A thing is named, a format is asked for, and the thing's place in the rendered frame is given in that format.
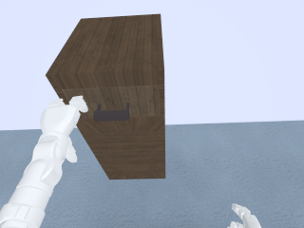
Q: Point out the robot left forearm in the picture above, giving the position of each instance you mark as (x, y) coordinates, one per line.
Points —
(26, 207)

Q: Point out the left robot hand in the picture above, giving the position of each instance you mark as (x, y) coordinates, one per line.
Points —
(62, 118)

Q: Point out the right robot hand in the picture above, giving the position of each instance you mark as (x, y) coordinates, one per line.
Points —
(248, 220)

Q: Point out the cabinet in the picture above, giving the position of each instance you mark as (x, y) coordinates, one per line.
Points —
(118, 51)

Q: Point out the handle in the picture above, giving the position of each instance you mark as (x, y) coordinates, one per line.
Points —
(111, 115)

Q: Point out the drawer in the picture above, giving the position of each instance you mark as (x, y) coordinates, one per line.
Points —
(143, 99)

